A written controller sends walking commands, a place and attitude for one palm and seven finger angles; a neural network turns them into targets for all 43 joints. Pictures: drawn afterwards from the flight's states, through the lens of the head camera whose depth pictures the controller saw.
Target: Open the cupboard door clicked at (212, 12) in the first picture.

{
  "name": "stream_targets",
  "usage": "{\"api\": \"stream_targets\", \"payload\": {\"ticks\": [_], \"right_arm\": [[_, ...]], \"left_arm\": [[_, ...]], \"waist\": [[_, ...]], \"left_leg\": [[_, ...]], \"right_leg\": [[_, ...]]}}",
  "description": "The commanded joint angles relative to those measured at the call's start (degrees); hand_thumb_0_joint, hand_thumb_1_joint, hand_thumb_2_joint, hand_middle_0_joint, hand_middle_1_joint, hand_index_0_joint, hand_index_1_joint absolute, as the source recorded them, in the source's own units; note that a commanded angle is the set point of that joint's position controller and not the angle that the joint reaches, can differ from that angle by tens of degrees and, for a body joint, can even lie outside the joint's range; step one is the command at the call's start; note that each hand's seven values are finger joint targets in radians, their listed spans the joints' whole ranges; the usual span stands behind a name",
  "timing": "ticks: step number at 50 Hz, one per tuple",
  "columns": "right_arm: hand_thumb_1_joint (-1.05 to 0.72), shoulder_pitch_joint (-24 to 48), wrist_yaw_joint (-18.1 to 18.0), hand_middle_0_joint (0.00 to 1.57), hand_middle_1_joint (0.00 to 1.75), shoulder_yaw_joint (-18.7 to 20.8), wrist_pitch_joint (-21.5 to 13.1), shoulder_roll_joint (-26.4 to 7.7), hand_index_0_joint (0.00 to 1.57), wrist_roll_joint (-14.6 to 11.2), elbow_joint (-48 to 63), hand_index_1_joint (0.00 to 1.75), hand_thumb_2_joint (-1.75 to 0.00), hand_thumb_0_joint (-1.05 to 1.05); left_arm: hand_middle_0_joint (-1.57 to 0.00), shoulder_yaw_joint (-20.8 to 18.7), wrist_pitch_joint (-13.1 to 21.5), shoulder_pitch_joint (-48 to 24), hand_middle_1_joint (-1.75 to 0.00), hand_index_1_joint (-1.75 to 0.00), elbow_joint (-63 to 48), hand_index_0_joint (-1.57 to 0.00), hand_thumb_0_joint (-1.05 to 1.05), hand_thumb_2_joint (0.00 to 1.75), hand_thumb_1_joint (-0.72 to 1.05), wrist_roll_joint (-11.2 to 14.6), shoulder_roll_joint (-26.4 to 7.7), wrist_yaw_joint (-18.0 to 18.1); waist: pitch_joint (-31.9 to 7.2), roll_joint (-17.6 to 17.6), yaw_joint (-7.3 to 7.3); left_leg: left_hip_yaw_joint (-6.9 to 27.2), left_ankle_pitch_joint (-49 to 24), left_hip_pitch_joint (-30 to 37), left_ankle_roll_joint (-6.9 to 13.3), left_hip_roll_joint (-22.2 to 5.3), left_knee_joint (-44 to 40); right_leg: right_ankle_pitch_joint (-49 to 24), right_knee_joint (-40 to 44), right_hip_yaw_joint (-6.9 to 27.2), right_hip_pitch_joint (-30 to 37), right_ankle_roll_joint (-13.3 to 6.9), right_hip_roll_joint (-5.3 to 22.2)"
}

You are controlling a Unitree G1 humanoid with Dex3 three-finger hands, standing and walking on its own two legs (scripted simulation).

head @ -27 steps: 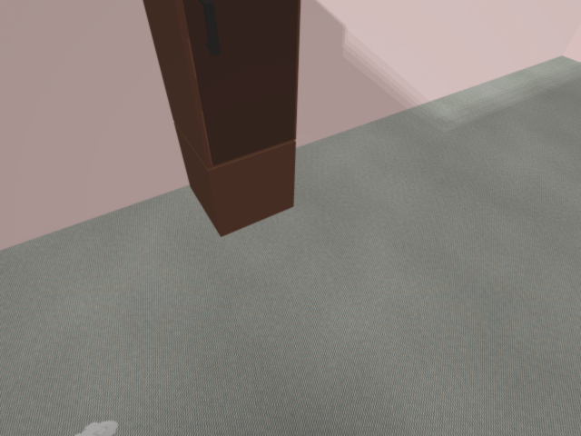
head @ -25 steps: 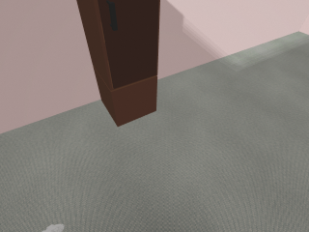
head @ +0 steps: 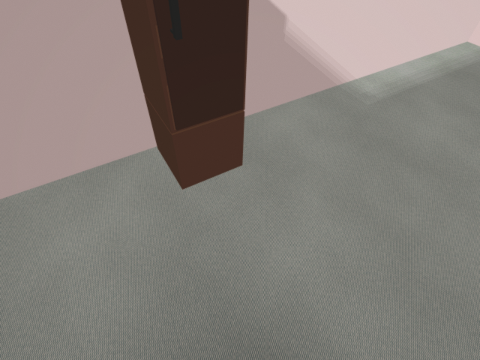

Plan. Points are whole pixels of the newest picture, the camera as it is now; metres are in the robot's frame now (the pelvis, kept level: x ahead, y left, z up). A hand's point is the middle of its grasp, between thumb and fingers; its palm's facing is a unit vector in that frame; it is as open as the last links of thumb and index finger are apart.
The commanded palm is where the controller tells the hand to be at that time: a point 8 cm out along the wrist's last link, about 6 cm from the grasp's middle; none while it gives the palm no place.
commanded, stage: stand and wait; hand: left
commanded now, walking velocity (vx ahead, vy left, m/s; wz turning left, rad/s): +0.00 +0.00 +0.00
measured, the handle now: (172, 15) +1.08 +0.29 +0.13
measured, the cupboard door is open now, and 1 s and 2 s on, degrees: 0 0 0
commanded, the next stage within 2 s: look at it before walking up in 0.28 s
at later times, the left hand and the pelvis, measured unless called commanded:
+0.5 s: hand out of the picture +0.09 +0.24 -0.15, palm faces -0.03 -0.94 -0.33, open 7.4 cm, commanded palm none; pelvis +0.00 +0.00 +0.00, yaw +0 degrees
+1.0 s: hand out of the picture +0.09 +0.24 -0.15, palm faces -0.03 -0.94 -0.34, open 7.4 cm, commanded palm none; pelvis +0.01 +0.00 +0.00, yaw +0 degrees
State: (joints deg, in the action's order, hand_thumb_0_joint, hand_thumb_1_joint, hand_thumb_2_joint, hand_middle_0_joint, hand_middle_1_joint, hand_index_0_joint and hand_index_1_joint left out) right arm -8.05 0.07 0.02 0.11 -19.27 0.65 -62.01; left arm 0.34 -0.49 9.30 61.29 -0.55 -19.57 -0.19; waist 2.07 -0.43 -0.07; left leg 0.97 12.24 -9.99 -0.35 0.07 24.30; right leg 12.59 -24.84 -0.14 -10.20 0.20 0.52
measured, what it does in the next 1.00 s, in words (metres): stands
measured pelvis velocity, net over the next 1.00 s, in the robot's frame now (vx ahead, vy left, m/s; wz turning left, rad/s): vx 0.01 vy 0.00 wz -0.01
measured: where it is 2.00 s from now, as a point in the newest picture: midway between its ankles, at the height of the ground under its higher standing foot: outside the picture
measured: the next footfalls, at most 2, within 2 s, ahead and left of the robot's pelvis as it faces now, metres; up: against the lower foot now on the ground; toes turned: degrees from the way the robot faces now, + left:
left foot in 1.96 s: +0.33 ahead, +0.03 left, +0.00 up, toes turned -24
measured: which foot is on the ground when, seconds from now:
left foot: down 0.00-1.00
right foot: down 0.00-1.00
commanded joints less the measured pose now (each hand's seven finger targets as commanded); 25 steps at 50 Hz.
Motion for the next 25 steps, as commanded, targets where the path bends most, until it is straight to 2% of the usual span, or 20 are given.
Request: {"api": "stream_targets", "payload": {"ticks": [1,9,12,17,25], "right_arm": [[-0.9,3.6,-0.6,0.2,0.3,2.2,-1.9,-11.6,0.2,0.0,3.5,0.3,-0.9,0.0],[-0.9,3.4,-0.6,0.2,0.3,2.1,-1.9,-11.7,0.2,-0.1,2.4,0.3,-0.9,0.0],[-0.9,3.5,-0.6,0.2,0.3,2.1,-1.8,-11.7,0.2,-0.1,2.1,0.3,-0.9,0.0],[-0.9,3.9,-0.6,0.2,0.3,2.1,-1.9,-11.8,0.2,0.0,2.0,0.3,-0.9,0.0],[-0.9,4.2,-0.6,0.2,0.3,2.1,-2.0,-11.8,0.2,-0.1,2.0,0.3,-0.9,0.0]], "left_arm": [[-0.2,-2.3,2.0,-3.4,-0.3,-0.3,-3.7,-0.2,0.0,0.9,0.9,0.0,-11.6,0.8],[-0.2,-2.2,2.1,-3.5,-0.3,-0.3,-2.8,-0.2,0.0,0.9,0.9,0.0,-11.9,0.9],[-0.2,-2.2,2.0,-3.6,-0.3,-0.3,-2.7,-0.2,0.0,0.9,0.9,0.0,-11.9,0.9],[-0.2,-2.2,2.0,-3.8,-0.3,-0.3,-2.8,-0.2,0.0,0.9,0.9,-0.1,-11.8,0.8],[-0.2,-2.2,2.1,-4.0,-0.3,-0.3,-2.8,-0.2,0.0,0.9,0.9,-0.1,-11.8,0.9]], "waist": [[-3.5,0.3,0.04],[-3.7,0.3,0.03],[-2.9,-0.3,0.05],[-2.2,0.9,0.16],[-3.7,0.7,0.13]], "left_leg": [[5.4,-3.6,-0.1,2.2,-6.0,-4.7],[5.3,-5.5,0.7,2.1,-6.4,-5.0],[5.1,-4.9,0.5,2.0,-6.4,-5.4],[5.3,-4.4,0.6,2.0,-6.4,-6.0],[5.0,-6.4,1.8,2.0,-6.7,-6.1]], "right_leg": [[-1.0,5.9,6.8,0.0,-2.3,6.4],[-4.1,5.9,6.5,0.9,-2.2,6.6],[-3.4,6.5,6.8,0.6,-2.2,6.6],[-2.7,6.8,6.8,0.1,-2.1,6.4],[-5.5,6.5,6.4,1.2,-2.0,6.5]]}}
